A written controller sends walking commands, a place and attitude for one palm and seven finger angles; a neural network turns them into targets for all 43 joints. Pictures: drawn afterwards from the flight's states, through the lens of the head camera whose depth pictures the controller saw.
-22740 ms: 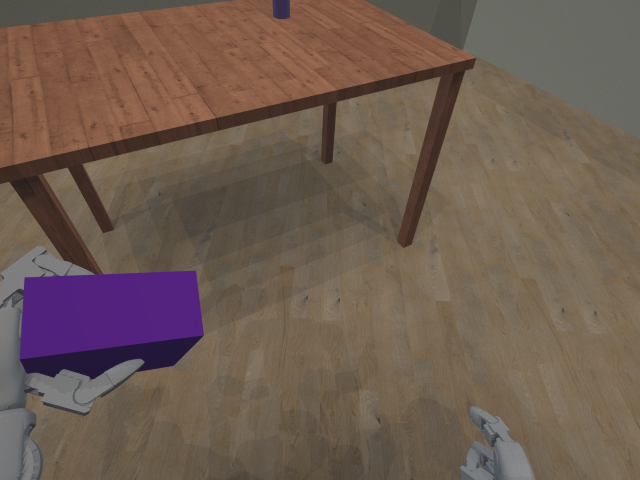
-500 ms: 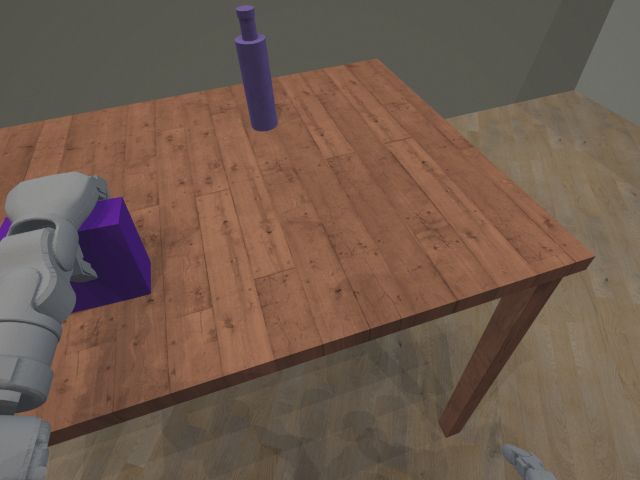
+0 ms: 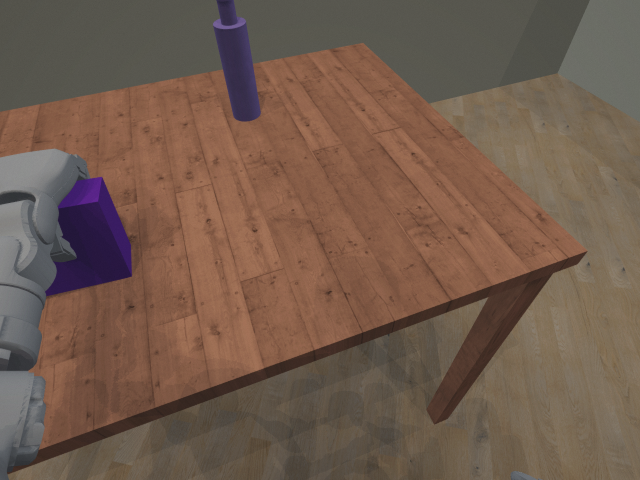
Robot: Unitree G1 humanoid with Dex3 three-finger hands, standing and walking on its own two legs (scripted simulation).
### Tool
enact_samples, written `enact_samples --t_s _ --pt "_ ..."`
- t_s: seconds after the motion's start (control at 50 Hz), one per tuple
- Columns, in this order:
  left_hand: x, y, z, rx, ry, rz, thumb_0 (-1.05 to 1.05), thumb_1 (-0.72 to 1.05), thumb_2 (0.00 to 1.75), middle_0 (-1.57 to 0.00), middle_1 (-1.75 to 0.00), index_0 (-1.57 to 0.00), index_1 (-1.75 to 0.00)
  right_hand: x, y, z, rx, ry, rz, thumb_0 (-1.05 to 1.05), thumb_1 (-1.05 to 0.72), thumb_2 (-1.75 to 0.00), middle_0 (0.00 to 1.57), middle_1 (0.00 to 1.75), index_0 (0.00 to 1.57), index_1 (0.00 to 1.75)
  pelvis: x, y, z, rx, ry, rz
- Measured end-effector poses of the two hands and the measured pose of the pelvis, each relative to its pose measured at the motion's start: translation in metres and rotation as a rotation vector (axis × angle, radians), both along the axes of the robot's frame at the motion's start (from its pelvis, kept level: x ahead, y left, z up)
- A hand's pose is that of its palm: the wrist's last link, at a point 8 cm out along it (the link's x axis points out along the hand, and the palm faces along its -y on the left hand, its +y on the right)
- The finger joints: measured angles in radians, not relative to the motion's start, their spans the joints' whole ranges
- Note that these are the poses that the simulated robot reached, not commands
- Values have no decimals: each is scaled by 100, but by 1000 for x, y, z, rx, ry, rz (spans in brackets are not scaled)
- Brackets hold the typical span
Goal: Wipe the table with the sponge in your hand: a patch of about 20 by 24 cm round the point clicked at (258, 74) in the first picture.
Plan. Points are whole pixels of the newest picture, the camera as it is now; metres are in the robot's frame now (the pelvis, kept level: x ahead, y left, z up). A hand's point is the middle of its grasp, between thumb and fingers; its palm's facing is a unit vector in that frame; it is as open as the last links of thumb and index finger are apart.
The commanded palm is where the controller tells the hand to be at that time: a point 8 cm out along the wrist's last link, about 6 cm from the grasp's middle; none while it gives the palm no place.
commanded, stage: slide across to the middle lane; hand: left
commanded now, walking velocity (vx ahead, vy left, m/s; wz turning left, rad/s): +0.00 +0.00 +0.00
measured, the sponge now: (68, 251) +0.37 +0.37 +0.09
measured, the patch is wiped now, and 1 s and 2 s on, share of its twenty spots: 0.50 0.65 0.85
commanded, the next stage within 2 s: wipe back along the middle lane in 0.72 s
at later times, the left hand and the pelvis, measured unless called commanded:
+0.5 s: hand (85, 196) +0.41 +0.34 +0.14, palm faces -0.03 +0.03 -1.00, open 10.0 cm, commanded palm +0.39 +0.31 +0.19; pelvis +0.02 +0.01 +0.00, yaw +0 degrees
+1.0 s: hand (123, 193) +0.42 +0.29 +0.14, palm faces +0.00 +0.00 -1.00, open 10.0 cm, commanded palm +0.39 +0.27 +0.18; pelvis +0.04 +0.00 +0.01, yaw +1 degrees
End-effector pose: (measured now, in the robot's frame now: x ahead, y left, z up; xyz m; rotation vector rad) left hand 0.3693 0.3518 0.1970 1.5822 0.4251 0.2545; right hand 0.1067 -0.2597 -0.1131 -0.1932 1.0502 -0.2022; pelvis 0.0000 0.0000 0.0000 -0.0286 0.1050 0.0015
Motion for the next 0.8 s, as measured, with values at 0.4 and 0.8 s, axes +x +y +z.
enact_samples --t_s 0.4,0.8 --pt "21 -14 2 4 -51 -65 1 -53 111 -74 -136 -75 -139 -6 -2 -2 3 51 -52 1 -91 -90 20 30 20 30 15 5 4 1 3 -10" --pt "39 -60 0 -22 -109 -64 0 -52 111 -73 -137 -74 -140 97 38 21 84 -180 93 0 -90 -90 20 30 20 30 33 9 6 9 -10 3"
